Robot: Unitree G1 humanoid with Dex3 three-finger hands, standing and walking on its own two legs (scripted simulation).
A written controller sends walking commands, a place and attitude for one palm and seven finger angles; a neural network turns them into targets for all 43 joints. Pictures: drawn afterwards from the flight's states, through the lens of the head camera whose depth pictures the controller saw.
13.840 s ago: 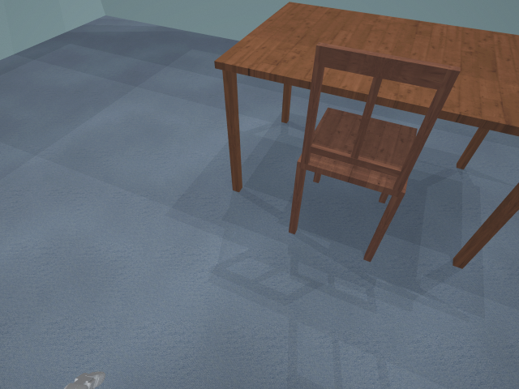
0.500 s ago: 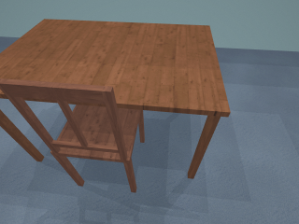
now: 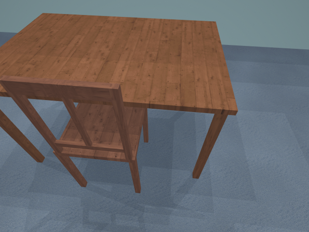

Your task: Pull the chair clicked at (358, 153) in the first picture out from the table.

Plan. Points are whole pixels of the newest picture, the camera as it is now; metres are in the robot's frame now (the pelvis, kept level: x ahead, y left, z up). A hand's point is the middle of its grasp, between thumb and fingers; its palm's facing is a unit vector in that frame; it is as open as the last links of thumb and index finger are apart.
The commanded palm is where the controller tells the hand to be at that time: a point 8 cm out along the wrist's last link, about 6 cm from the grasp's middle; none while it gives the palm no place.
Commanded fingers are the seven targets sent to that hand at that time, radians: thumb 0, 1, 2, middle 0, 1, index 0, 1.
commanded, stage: look again from close up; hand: left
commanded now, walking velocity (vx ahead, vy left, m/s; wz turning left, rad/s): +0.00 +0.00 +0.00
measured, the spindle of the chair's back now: (79, 123) +0.49 +0.32 -0.09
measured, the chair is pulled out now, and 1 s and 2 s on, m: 0.00 0.00 0.00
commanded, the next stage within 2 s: none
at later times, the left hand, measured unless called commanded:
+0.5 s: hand out of the picture -0.02 +0.23 -0.18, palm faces +0.03 -0.98 -0.18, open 7.4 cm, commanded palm none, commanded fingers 0.00 0.90 0.90 -0.20 -0.30 -0.20 -0.30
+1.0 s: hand out of the picture -0.03 +0.21 -0.18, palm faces +0.02 -0.99 -0.15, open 7.4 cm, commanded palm none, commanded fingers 0.00 0.90 0.90 -0.20 -0.30 -0.20 -0.30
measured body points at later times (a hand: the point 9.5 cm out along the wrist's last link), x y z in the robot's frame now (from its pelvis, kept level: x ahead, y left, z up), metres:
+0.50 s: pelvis -0.02 +0.06 +0.00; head -0.02 +0.07 +0.45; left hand -0.02 +0.28 -0.17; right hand -0.01 -0.17 -0.15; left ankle +0.00 +0.13 -0.74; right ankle -0.01 -0.09 -0.74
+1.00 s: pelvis -0.01 +0.06 +0.00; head -0.01 +0.07 +0.45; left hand -0.03 +0.27 -0.17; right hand +0.00 -0.17 -0.15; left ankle +0.00 +0.13 -0.74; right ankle -0.01 -0.09 -0.74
